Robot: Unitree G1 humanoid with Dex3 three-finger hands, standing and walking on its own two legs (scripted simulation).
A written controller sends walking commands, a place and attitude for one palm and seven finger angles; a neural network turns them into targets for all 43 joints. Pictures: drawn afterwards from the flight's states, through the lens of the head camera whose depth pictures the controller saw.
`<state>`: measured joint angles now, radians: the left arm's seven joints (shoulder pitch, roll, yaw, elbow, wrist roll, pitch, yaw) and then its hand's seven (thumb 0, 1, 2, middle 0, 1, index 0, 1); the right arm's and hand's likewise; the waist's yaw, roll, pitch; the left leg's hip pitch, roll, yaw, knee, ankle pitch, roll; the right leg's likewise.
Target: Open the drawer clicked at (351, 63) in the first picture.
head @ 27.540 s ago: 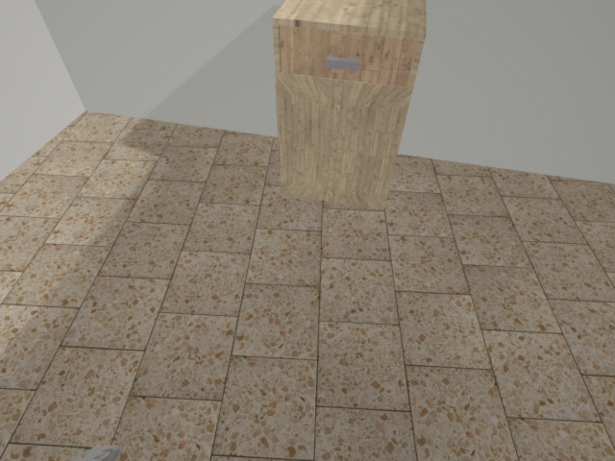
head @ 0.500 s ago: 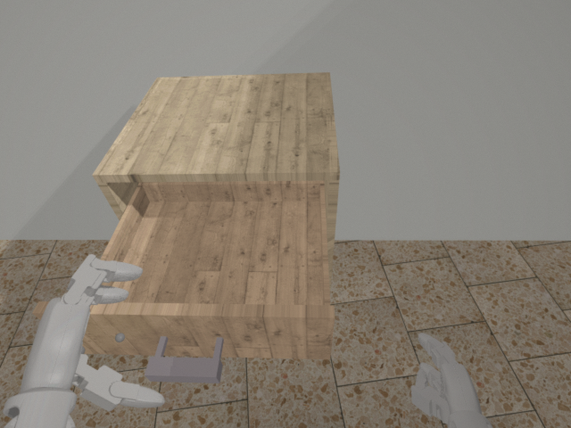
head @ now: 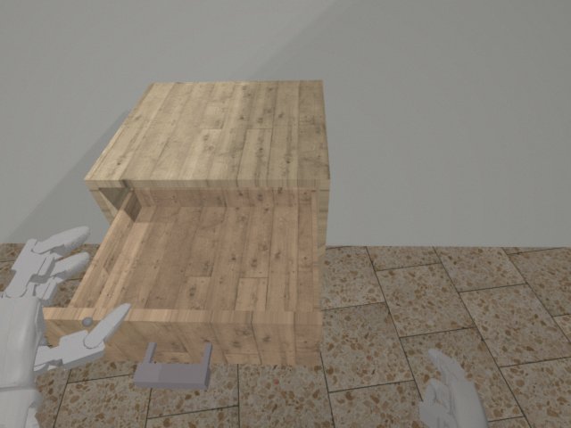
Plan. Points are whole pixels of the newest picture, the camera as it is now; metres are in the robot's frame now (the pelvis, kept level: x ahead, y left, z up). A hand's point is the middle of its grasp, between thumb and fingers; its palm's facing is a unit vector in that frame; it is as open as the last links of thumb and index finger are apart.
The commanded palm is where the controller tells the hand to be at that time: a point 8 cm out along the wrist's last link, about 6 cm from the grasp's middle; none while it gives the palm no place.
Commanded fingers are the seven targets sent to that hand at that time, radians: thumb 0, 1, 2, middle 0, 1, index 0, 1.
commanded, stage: draw the hand back to the body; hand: left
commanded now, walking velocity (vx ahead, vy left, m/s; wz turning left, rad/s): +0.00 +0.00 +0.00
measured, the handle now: (176, 362) +0.23 +0.21 -0.08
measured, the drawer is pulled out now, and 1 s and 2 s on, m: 0.30 0.30 0.30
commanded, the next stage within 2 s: step back with the hand held close in 0.38 s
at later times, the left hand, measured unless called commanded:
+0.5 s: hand (79, 326) +0.17 +0.23 +0.16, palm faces +0.39 -0.82 -0.41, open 7.5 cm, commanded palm +0.12 +0.28 +0.17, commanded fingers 0.00 0.90 0.90 -0.20 -0.30 -0.20 -0.30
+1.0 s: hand (43, 352) +0.15 +0.26 +0.15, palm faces +0.29 -0.81 -0.52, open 7.4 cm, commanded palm +0.08 +0.30 +0.17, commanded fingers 0.00 0.90 0.90 -0.20 -0.30 -0.20 -0.30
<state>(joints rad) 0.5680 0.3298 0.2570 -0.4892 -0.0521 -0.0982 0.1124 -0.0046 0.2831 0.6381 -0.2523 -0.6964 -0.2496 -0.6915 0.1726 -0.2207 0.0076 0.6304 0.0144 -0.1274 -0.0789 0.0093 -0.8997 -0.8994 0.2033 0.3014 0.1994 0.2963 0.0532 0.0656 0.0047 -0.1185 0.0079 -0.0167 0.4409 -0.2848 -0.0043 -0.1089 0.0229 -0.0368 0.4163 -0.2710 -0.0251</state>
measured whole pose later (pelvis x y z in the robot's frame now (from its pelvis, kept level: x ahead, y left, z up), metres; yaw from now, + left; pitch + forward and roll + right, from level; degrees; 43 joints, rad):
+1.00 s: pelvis -0.05 +0.02 -0.01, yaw +0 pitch +2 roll +0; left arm 0.67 0.43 0.39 -0.63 -0.05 -0.17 0.13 0.01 0.89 0.90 -0.21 -0.30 -0.21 -0.30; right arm 0.14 -0.20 -0.01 0.54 0.02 -0.05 -0.07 0.01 -0.90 -0.90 0.20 0.30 0.20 0.30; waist 0.00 -0.03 0.04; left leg -0.32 -0.03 0.00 0.51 -0.23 0.03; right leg -0.33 -0.02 -0.02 0.52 -0.23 0.00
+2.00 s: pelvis -0.27 -0.02 -0.01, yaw -2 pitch +2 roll +1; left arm 0.68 0.42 0.37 -0.70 -0.05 -0.17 0.14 0.01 0.89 0.90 -0.21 -0.30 -0.21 -0.30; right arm 0.12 -0.17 -0.01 0.57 0.01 -0.11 -0.05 0.01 -0.90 -0.90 0.20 0.30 0.20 0.30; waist -0.01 -0.06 0.07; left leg -0.38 0.01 0.02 0.49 -0.14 0.00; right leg -0.39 0.01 -0.02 0.78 -0.46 0.02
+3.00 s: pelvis -0.37 -0.03 -0.01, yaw +5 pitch +0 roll +1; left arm 0.28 0.28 0.15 0.24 0.03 -0.01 0.04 0.00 0.90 0.90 -0.20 -0.30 -0.19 -0.30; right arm 0.16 -0.22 -0.01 0.79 -0.01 -0.05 0.00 0.00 -0.90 -0.90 0.20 0.30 0.20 0.30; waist 0.00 0.03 -0.03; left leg -0.32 -0.02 0.04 0.60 -0.27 0.02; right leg -0.30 -0.02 -0.05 0.63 -0.33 -0.02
